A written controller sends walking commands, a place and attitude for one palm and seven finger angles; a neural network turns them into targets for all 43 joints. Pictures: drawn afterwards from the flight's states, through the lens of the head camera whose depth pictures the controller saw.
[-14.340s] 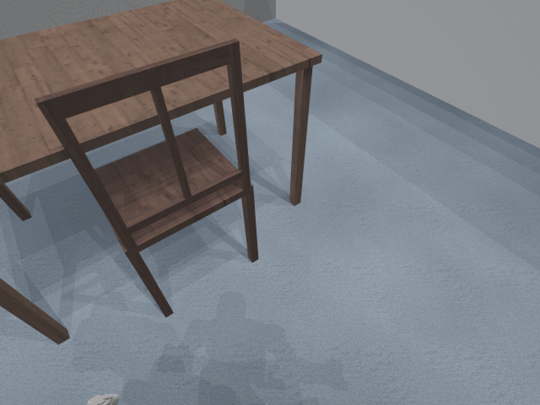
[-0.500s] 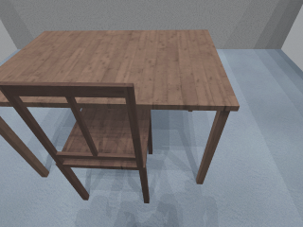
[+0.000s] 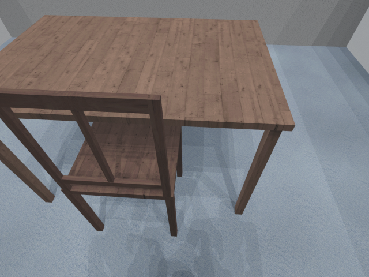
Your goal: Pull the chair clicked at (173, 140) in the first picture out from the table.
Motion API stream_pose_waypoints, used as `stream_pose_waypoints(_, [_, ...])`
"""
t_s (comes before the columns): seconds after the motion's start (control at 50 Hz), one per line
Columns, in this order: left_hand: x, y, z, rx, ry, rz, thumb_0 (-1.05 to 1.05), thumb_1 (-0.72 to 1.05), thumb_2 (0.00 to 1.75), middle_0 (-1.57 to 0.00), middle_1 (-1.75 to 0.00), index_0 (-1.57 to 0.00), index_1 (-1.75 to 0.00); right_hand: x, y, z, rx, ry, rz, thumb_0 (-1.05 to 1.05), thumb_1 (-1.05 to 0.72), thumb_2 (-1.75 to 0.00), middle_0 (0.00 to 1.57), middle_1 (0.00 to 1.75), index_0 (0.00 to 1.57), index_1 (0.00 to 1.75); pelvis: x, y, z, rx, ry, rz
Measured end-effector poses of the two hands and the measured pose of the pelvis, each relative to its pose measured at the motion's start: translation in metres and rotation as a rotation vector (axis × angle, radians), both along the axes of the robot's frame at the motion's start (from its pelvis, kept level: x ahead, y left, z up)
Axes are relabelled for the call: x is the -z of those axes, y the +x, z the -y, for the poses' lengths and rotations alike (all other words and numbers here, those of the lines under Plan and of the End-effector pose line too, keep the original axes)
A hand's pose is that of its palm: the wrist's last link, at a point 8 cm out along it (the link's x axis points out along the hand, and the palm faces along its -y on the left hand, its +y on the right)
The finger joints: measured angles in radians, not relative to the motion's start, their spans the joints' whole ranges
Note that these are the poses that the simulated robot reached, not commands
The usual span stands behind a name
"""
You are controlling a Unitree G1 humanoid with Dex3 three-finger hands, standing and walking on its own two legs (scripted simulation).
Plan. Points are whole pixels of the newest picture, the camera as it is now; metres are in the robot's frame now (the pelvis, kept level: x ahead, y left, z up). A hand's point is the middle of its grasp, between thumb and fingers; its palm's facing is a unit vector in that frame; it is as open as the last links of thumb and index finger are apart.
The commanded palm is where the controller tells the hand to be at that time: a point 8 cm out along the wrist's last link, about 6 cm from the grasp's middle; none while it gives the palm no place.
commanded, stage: look again from close up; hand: left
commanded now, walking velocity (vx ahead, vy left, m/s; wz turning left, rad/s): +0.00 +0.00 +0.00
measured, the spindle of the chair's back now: (96, 151) +0.45 +0.29 -0.05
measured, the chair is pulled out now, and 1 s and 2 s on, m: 0.00 0.00 0.00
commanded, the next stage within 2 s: shuffle to correct the standing spot in 0.44 s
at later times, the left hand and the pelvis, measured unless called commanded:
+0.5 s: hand out of the picture +0.00 +0.16 -0.17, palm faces +0.03 -0.98 -0.20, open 7.3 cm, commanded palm none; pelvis -0.01 -0.01 +0.00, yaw +0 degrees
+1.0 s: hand out of the picture -0.01 +0.21 -0.18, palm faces +0.07 -0.97 -0.25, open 7.4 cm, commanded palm none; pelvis -0.03 +0.02 -0.01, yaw +0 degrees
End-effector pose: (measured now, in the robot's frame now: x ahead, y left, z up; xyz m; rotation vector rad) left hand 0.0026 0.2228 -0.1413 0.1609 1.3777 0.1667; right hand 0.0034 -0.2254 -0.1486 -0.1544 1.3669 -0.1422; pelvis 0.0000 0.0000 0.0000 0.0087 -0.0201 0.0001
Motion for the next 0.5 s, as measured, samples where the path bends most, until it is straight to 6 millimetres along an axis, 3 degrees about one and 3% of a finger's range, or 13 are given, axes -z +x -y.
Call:
stream_pose_waypoints(0.22, [0.000,-0.002,0.009,-0.002,-0.004,0.007,0.00,0.91,0.90,-0.20,-0.30,-0.20,-0.30,-0.001,0.003,0.004,-0.001,0.008,0.005,0.01,-0.91,-0.90,0.20,0.30,0.20,0.30,-0.001,-0.001,0.009,-0.002,-0.002,0.003])
stream_pose_waypoints(0.5, [0.000,-0.011,0.016,-0.005,-0.009,0.005,0.00,0.91,0.90,-0.20,-0.30,-0.20,-0.30,-0.001,-0.017,0.006,0.007,0.019,-0.031,0.01,-0.91,-0.90,0.20,0.30,0.20,0.30,-0.002,-0.007,0.015,-0.003,-0.002,0.005])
